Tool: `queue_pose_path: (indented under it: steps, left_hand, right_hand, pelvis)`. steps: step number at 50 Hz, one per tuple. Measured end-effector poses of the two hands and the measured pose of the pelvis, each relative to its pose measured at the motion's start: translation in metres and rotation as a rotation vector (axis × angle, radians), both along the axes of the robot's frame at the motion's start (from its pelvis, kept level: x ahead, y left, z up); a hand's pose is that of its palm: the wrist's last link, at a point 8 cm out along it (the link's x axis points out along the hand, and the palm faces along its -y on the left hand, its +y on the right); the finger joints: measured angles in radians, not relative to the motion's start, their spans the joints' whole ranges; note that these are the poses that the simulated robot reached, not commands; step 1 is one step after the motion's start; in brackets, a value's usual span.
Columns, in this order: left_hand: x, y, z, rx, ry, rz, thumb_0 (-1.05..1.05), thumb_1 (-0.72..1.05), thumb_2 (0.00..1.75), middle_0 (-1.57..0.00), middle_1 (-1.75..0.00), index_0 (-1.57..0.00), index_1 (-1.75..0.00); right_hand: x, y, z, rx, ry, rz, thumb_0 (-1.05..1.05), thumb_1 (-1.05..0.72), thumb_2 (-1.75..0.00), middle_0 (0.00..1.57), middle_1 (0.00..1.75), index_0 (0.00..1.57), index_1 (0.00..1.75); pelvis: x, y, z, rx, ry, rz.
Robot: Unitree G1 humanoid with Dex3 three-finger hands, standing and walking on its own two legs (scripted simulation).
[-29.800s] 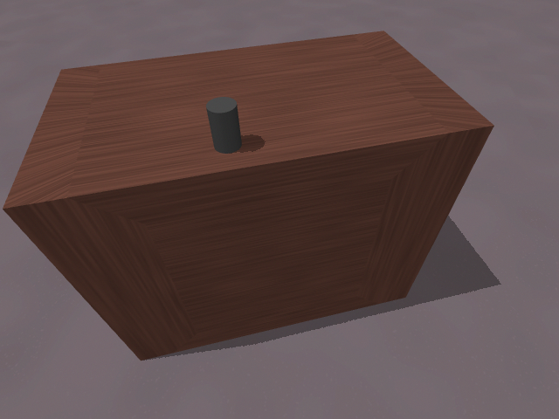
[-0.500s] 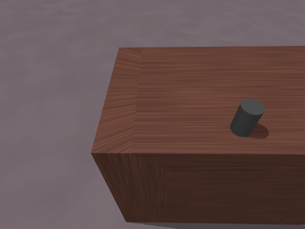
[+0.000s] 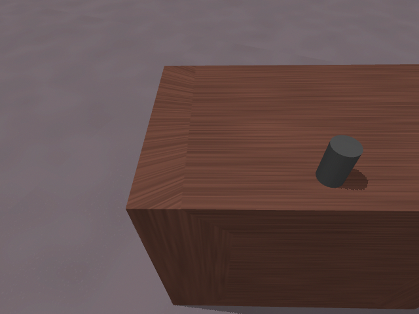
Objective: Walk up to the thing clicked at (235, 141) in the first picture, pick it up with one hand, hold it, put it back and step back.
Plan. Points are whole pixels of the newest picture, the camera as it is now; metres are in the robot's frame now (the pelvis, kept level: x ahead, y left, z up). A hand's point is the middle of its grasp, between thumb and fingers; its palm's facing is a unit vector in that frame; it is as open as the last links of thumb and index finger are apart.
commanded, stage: stand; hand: right
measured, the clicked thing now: (337, 162) +0.40 -0.25 +0.07
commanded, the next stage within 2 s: step back in 0.16 s
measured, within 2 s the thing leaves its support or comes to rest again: neither
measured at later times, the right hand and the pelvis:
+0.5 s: hand out of the picture +0.03 -0.25 -0.17, palm faces -0.04 +0.90 -0.43, open 7.4 cm; pelvis -0.05 +0.04 -0.03, yaw +1 degrees
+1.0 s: hand out of the picture -0.04 -0.23 -0.18, palm faces +0.06 +0.94 -0.34, open 7.4 cm; pelvis -0.13 +0.03 -0.02, yaw -5 degrees
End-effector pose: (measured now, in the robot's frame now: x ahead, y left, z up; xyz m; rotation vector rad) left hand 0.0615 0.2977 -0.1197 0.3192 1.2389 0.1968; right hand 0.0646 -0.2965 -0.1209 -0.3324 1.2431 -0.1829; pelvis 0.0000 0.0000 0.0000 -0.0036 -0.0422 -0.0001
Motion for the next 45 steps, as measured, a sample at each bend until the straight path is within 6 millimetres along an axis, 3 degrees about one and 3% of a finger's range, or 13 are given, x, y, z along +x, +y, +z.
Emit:
queue_pose_path:
  steps: [9, 18, 25, 28, 32, 36, 45]
  left_hand:
    - [-0.003, 0.001, -0.001, -0.003, 0.007, 0.008, 0.0, 0.9, 0.9, -0.21, -0.3, -0.2, -0.3]
    - [-0.004, 0.024, -0.008, 0.034, -0.022, 0.015, 0.0, 0.9, 0.9, -0.21, -0.3, -0.2, -0.3]
    - [0.014, 0.056, -0.025, 0.029, -0.092, -0.024, 0.0, 0.9, 0.9, -0.21, -0.3, -0.2, -0.3]
    - [0.016, 0.06, -0.026, 0.027, -0.109, -0.03, 0.0, 0.91, 0.9, -0.21, -0.3, -0.2, -0.3]
    - [0.004, 0.055, -0.023, 0.004, -0.089, -0.048, 0.0, 0.91, 0.9, -0.2, -0.3, -0.2, -0.3]
    - [-0.019, 0.052, -0.023, -0.002, -0.048, -0.077, 0.0, 0.91, 0.9, -0.21, -0.3, -0.2, -0.3]
    - [-0.066, 0.041, -0.02, 0.05, -0.019, -0.106, 0.0, 0.91, 0.9, -0.21, -0.3, -0.2, -0.3]
  right_hand:
    - [-0.002, 0.0, -0.001, 0.003, 0.007, -0.004, 0.0, -0.9, -0.89, 0.2, 0.3, 0.2, 0.3]
    - [-0.008, -0.008, -0.007, -0.039, 0.01, -0.009, 0.0, -0.9, -0.89, 0.2, 0.3, 0.2, 0.3]
    - [-0.043, 0.009, -0.005, -0.097, 0.029, -0.016, 0.0, -0.91, -0.89, 0.2, 0.3, 0.2, 0.3]
    - [-0.063, 0.022, 0.001, -0.098, 0.056, -0.014, 0.0, -0.91, -0.89, 0.2, 0.3, 0.2, 0.3]
    - [-0.08, 0.033, 0.009, -0.098, 0.063, -0.025, 0.0, -0.9, -0.89, 0.2, 0.3, 0.2, 0.3]
    - [-0.085, 0.037, 0.008, -0.091, 0.011, -0.043, 0.0, -0.9, -0.89, 0.21, 0.3, 0.2, 0.3]
    - [-0.102, 0.026, -0.019, -0.027, -0.093, -0.065, 0.0, -0.9, -0.89, 0.21, 0.3, 0.2, 0.3]
  pelvis:
    - [-0.001, 0.0, -0.001, -0.001, 0.004, 0.0]
    - [-0.032, 0.012, -0.014, -0.013, 0.002, 0.01]
    - [-0.049, 0.041, -0.03, -0.012, 0.021, 0.019]
    - [-0.06, 0.045, -0.025, -0.015, 0.01, 0.011]
    - [-0.07, 0.049, -0.015, -0.025, 0.026, -0.003]
    - [-0.082, 0.052, -0.015, -0.019, 0.021, -0.036]
    - [-0.115, 0.038, -0.03, 0.0, -0.015, -0.095]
